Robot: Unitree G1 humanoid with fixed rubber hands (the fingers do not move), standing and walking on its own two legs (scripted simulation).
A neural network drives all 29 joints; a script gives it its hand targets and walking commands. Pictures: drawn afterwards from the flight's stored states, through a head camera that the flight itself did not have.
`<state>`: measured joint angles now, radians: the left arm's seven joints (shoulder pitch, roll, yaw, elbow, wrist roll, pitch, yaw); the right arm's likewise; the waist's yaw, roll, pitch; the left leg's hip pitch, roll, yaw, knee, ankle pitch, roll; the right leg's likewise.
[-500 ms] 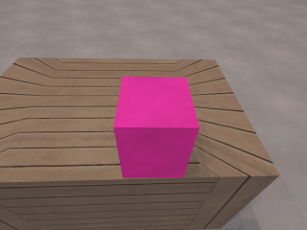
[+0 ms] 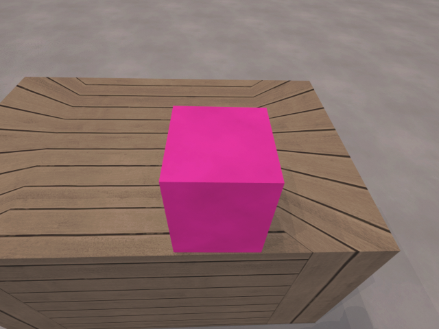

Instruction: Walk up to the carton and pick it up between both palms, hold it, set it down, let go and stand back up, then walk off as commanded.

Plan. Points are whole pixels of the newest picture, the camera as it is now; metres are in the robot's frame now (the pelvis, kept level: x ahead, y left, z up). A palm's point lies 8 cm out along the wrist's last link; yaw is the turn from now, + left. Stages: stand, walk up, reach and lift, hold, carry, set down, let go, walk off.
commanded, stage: stand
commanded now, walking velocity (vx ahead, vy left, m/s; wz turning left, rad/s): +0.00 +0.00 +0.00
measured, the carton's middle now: (218, 181) +0.43 +0.01 +0.02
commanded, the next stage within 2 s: walk off in 1.12 s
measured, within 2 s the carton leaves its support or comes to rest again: neither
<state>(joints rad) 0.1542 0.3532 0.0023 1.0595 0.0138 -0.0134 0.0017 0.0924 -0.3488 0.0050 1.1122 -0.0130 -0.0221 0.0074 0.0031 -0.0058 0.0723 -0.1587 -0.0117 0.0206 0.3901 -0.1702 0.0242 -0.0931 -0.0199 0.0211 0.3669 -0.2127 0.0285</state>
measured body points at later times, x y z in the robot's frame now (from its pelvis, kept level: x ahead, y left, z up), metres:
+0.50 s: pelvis +0.01 +0.00 +0.00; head +0.02 +0.01 +0.45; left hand +0.08 +0.30 -0.14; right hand +0.10 -0.30 -0.12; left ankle +0.03 +0.10 -0.74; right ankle +0.00 -0.14 -0.74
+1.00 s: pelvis +0.01 +0.01 +0.00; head +0.02 +0.01 +0.45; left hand +0.08 +0.31 -0.13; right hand +0.10 -0.30 -0.12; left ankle +0.03 +0.10 -0.74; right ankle +0.00 -0.14 -0.74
